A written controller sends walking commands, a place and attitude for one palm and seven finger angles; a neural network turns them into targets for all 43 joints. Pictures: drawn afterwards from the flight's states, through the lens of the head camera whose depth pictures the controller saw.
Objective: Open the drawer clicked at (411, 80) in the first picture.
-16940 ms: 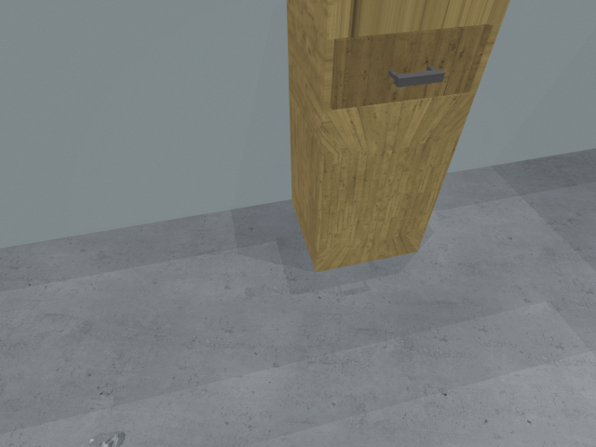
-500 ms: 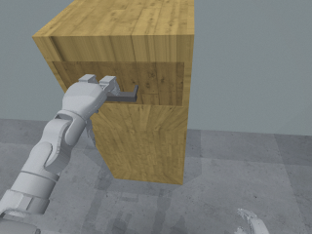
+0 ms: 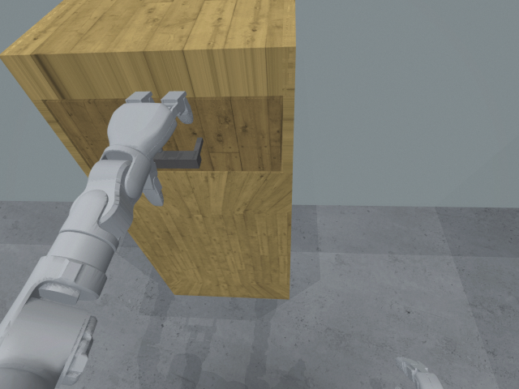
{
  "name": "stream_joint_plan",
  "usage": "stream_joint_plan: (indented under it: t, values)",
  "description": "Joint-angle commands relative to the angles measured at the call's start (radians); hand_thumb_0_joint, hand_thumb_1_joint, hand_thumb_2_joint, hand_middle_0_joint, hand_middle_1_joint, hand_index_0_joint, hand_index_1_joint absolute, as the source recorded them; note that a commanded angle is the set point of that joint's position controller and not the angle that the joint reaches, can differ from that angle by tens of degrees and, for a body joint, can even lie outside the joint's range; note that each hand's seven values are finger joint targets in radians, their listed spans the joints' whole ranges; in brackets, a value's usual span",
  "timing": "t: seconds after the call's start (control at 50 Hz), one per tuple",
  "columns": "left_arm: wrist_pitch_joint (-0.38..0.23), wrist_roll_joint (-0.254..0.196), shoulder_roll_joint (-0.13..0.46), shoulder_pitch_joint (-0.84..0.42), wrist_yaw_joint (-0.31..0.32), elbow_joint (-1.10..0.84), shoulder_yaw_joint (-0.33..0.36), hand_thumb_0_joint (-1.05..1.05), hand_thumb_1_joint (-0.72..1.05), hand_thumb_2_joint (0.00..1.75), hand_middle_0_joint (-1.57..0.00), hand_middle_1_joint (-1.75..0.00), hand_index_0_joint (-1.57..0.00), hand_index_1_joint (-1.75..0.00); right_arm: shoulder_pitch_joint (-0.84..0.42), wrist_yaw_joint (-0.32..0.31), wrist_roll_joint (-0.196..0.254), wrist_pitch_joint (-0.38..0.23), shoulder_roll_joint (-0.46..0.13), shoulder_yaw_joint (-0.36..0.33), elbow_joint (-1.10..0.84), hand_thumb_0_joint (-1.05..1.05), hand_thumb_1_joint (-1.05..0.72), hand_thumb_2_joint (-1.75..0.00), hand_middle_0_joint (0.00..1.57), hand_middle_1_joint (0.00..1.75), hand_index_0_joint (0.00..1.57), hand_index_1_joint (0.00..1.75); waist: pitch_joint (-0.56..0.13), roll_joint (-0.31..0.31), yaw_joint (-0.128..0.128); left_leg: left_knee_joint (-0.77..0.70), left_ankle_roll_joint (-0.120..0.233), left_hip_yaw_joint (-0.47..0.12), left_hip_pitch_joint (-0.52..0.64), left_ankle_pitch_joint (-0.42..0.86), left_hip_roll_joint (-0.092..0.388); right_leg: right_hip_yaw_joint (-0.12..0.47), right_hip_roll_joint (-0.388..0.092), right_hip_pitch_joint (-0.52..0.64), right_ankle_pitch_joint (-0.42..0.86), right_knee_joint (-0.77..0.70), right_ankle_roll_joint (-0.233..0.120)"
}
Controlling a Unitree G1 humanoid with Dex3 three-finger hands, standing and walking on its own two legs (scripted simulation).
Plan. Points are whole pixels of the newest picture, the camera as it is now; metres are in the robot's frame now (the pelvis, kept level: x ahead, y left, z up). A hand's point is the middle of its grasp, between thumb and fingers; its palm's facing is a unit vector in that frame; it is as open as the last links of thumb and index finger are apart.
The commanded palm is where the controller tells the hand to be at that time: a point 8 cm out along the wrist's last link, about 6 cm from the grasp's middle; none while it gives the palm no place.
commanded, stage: move the hooked fingers above the handle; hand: left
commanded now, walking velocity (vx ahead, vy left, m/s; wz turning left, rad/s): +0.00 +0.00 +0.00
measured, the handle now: (168, 151) +0.51 +0.20 +0.07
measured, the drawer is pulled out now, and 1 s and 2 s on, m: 0.00 0.00 0.00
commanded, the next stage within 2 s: none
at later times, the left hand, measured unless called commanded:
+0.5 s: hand (194, 143) +0.47 +0.13 +0.13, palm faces +0.12 -0.05 -0.99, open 13.8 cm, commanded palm +0.45 +0.22 +0.19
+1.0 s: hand (159, 170) +0.43 +0.19 +0.11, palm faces -0.12 +0.01 -0.99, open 13.8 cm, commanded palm +0.45 +0.21 +0.19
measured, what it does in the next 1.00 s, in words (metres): stands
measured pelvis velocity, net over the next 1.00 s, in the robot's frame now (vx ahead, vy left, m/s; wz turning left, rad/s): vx -0.01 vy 0.00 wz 0.03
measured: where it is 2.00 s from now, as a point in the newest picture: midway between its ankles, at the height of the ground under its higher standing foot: outside the picture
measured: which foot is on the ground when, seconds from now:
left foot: down 0.00-1.00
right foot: down 0.00-1.00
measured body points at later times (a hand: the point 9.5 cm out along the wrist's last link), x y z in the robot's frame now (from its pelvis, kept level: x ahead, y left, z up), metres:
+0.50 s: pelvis +0.00 +0.00 +0.00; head +0.05 -0.02 +0.44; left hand +0.46 +0.13 +0.18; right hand +0.08 -0.26 -0.14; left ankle +0.00 +0.10 -0.73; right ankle -0.05 -0.09 -0.73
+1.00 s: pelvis -0.01 +0.00 +0.00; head +0.03 -0.01 +0.45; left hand +0.43 +0.19 +0.16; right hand +0.06 -0.29 -0.13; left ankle +0.00 +0.10 -0.73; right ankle -0.05 -0.09 -0.73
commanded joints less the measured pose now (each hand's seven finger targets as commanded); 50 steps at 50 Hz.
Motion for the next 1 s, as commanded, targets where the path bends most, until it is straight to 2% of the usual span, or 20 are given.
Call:
stream_joint_plan:
  t: [0.0, 0.04, 0.08, 0.14, 0.22, 0.28, 0.3, 0.34, 0.4, 0.48, 0.54, 0.62, 0.66, 0.72, 0.76, 0.84, 0.86, 0.92, 0.94, 0.98]
  values:
    - [0.149, 0.065, 0.296, -0.438, 0.057, 0.018, 0.157, 0.0, -0.5, 0.3, -0.3, -1.2, -0.3, -1.2, -0.013, -0.002, 0.0, -0.003, -0.124, -0.042, -0.099, 0.0, -0.9, -0.9, 0.2, 0.3, 0.2, 0.3, -0.385, -0.09, 0.021, -0.008, -0.001, 0.043, 0.146, 0.378, 0.033, -0.017, -0.044, 0.126, 0.475, -0.04, 0.012]
    - [0.18, 0.054, 0.224, -0.406, -0.002, 0.032, 0.085, 0.0, -0.5, 0.3, -0.3, -1.2, -0.3, -1.2, 0.0, 0.002, 0.005, 0.004, -0.137, -0.053, -0.122, 0.0, -0.9, -0.9, 0.2, 0.3, 0.2, 0.3, -0.429, -0.135, -0.004, 0.007, 0.01, 0.048, 0.157, 0.41, 0.029, -0.009, -0.053, 0.164, 0.576, -0.039, 0.022]
    - [0.175, 0.024, 0.156, -0.405, -0.08, 0.017, 0.01, 0.0, -0.5, 0.3, -0.3, -1.2, -0.3, -1.2, 0.013, -0.001, 0.013, 0.01, -0.144, -0.06, -0.135, 0.0, -0.9, -0.9, 0.2, 0.3, 0.2, 0.3, -0.39, -0.179, -0.042, 0.017, 0.023, 0.045, 0.169, 0.398, 0.026, -0.008, -0.057, 0.144, 0.634, -0.047, 0.037]
    - [0.087, -0.021, 0.081, -0.512, -0.172, -0.121, -0.079, 0.0, -0.5, 0.3, -0.3, -1.2, -0.3, -1.2, 0.022, -0.016, 0.007, 0.0, -0.142, -0.065, -0.141, 0.0, -0.9, -0.9, 0.2, 0.3, 0.2, 0.3, -0.389, -0.166, -0.083, 0.028, 0.034, 0.034, 0.208, 0.409, 0.013, 0.002, -0.061, 0.119, 0.674, -0.051, 0.046]
    - [-0.086, -0.027, 0.18, -0.651, -0.137, -0.22, 0.02, 0.0, -0.5, 0.3, -0.3, -1.2, -0.3, -1.2, 0.09, -0.031, -0.004, -0.02, -0.122, -0.078, -0.1, 0.0, -0.9, -0.9, 0.2, 0.3, 0.2, 0.3, -0.431, -0.016, -0.069, 0.049, 0.029, 0.009, 0.296, 0.459, 0.016, 0.001, -0.042, 0.035, 0.573, -0.04, 0.024]
    - [-0.134, -0.02, 0.315, -0.661, -0.015, -0.131, 0.183, 0.0, -0.5, 0.3, -0.3, -1.2, -0.3, -1.2, 0.132, -0.028, -0.007, -0.026, -0.118, -0.081, -0.067, 0.0, -0.9, -0.9, 0.2, 0.3, 0.2, 0.3, -0.428, -0.032, -0.042, 0.055, 0.017, 0.006, 0.245, 0.456, 0.024, -0.014, -0.032, 0.02, 0.528, -0.021, 0.012]
    - [-0.121, -0.015, 0.331, -0.666, 0.033, -0.077, 0.211, 0.0, -0.5, 0.3, -0.3, -1.2, -0.3, -1.2, 0.133, -0.026, -0.004, -0.027, -0.118, -0.075, -0.058, 0.0, -0.9, -0.9, 0.2, 0.3, 0.2, 0.3, -0.404, -0.046, -0.041, 0.051, 0.012, 0.008, 0.195, 0.417, 0.026, -0.021, -0.029, 0.0, 0.48, -0.014, 0.009]
    - [-0.063, 0.004, 0.427, -0.652, 0.125, 0.009, 0.303, 0.0, -0.5, 0.3, -0.3, -1.2, -0.3, -1.2, 0.12, -0.022, -0.001, -0.022, -0.121, -0.065, -0.053, 0.0, -0.9, -0.9, 0.2, 0.3, 0.2, 0.3, -0.405, -0.069, -0.005, 0.039, 0.005, 0.022, 0.108, 0.372, 0.025, -0.016, -0.029, 0.037, 0.442, -0.011, 0.004]
    - [0.06, 0.061, 0.413, -0.645, 0.194, 0.121, 0.241, 0.0, -0.5, 0.3, -0.3, -1.2, -0.3, -1.2, 0.072, -0.021, 0.004, -0.013, -0.118, -0.049, -0.061, 0.0, -0.9, -0.9, 0.2, 0.3, 0.2, 0.3, -0.432, -0.026, 0.007, 0.029, -0.003, 0.05, 0.074, 0.343, 0.033, -0.007, -0.03, 0.066, 0.422, -0.009, 0.003]
    - [0.169, 0.094, 0.461, -0.659, 0.213, 0.141, 0.243, 0.0, -0.5, 0.3, -0.3, -1.2, -0.3, -1.2, 0.024, -0.029, 0.013, 0.013, -0.12, -0.035, -0.073, 0.0, -0.9, -0.9, 0.2, 0.3, 0.2, 0.3, -0.48, -0.074, 0.026, 0.003, 0.0, 0.067, 0.062, 0.339, 0.035, 0.014, -0.037, 0.168, 0.458, -0.031, 0.015]
    - [0.217, 0.057, 0.464, -0.661, 0.177, 0.186, 0.234, 0.0, -0.5, 0.3, -0.3, -1.2, -0.3, -1.2, -0.01, -0.052, 0.032, 0.016, -0.118, -0.025, -0.081, 0.0, -0.9, -0.9, 0.2, 0.3, 0.2, 0.3, -0.453, -0.163, 0.018, -0.033, 0.011, 0.068, 0.05, 0.273, 0.034, 0.025, -0.048, 0.223, 0.427, -0.069, 0.031]
    - [0.225, 0.048, 0.474, -0.623, 0.095, 0.275, 0.212, 0.0, -0.5, 0.3, -0.3, -1.2, -0.3, -1.2, -0.011, -0.089, 0.041, 0.013, -0.128, -0.016, -0.085, 0.0, -0.9, -0.9, 0.2, 0.3, 0.2, 0.3, -0.351, -0.199, 0.001, -0.072, 0.017, 0.075, 0.043, 0.197, 0.039, 0.026, -0.06, 0.199, 0.378, -0.109, 0.048]
    - [0.2, 0.068, 0.473, -0.569, 0.049, 0.325, 0.21, 0.0, -0.5, 0.3, -0.3, -1.2, -0.3, -1.2, -0.004, -0.097, 0.039, 0.013, -0.135, -0.016, -0.095, 0.0, -0.9, -0.9, 0.2, 0.3, 0.2, 0.3, -0.321, -0.195, -0.002, -0.076, 0.02, 0.077, 0.033, 0.182, 0.038, 0.031, -0.064, 0.191, 0.368, -0.118, 0.047]
    - [0.14, 0.085, 0.394, -0.553, -0.024, 0.354, 0.148, 0.0, -0.5, 0.3, -0.3, -1.2, -0.3, -1.2, 0.052, -0.095, 0.035, -0.001, -0.145, -0.028, -0.106, 0.0, -0.9, -0.9, 0.2, 0.3, 0.2, 0.3, -0.249, -0.196, -0.038, -0.075, 0.023, 0.075, 0.032, 0.138, 0.043, 0.017, -0.063, 0.114, 0.301, -0.139, 0.048]
    - [0.076, 0.077, 0.339, -0.556, -0.073, 0.312, 0.107, 0.0, -0.5, 0.3, -0.3, -1.2, -0.3, -1.2, 0.072, -0.089, 0.031, -0.019, -0.15, -0.04, -0.124, 0.0, -0.9, -0.9, 0.2, 0.3, 0.2, 0.3, -0.273, -0.176, -0.054, -0.058, 0.03, 0.077, 0.061, 0.158, 0.043, 0.025, -0.069, 0.11, 0.348, -0.13, 0.047]
    - [-0.088, 0.018, 0.092, -0.68, -0.139, 0.036, -0.086, 0.0, -0.5, 0.3, -0.3, -1.2, -0.3, -1.2, 0.117, -0.068, 0.014, -0.051, -0.128, -0.073, -0.129, 0.0, -0.9, -0.9, 0.2, 0.3, 0.2, 0.3, -0.32, -0.05, -0.117, -0.004, 0.039, 0.052, 0.22, 0.231, 0.035, 0.021, -0.054, -0.003, 0.356, -0.123, 0.031]
    - [-0.125, 0.003, 0.132, -0.686, -0.137, -0.024, -0.042, 0.0, -0.5, 0.3, -0.3, -1.2, -0.3, -1.2, 0.127, -0.066, 0.01, -0.058, -0.131, -0.082, -0.117, 0.0, -0.9, -0.9, 0.2, 0.3, 0.2, 0.3, -0.341, -0.013, -0.11, 0.005, 0.039, 0.04, 0.259, 0.247, 0.036, 0.022, -0.045, -0.028, 0.342, -0.119, 0.028]
    - [-0.206, -0.04, 0.158, -0.772, -0.091, -0.13, -0.007, 0.0, -0.5, 0.3, -0.3, -1.2, -0.3, -1.2, 0.159, -0.06, 0.007, -0.076, -0.13, -0.095, -0.087, 0.0, -0.9, -0.9, 0.2, 0.3, 0.2, 0.3, -0.371, 0.047, -0.12, 0.03, 0.032, 0.008, 0.314, 0.275, 0.032, 0.007, -0.033, -0.094, 0.305, -0.095, 0.018]
    - [-0.218, -0.05, 0.157, -0.793, -0.064, -0.135, -0.007, 0.0, -0.5, 0.3, -0.3, -1.2, -0.3, -1.2, 0.17, -0.055, 0.004, -0.08, -0.132, -0.094, -0.068, 0.0, -0.9, -0.9, 0.2, 0.3, 0.2, 0.3, -0.374, 0.043, -0.126, 0.039, 0.03, 0.004, 0.314, 0.294, 0.032, 0.0, -0.032, -0.105, 0.307, -0.09, 0.016]
    - [-0.207, -0.037, 0.243, -0.807, 0.021, -0.107, 0.089, 0.0, -0.5, 0.3, -0.3, -1.2, -0.3, -1.2, 0.181, -0.038, 0.006, -0.079, -0.137, -0.097, -0.046, 0.0, -0.9, -0.9, 0.2, 0.3, 0.2, 0.3, -0.394, 0.043, -0.103, 0.041, 0.016, -0.011, 0.303, 0.309, 0.036, -0.02, -0.019, -0.123, 0.291, -0.068, 0.006]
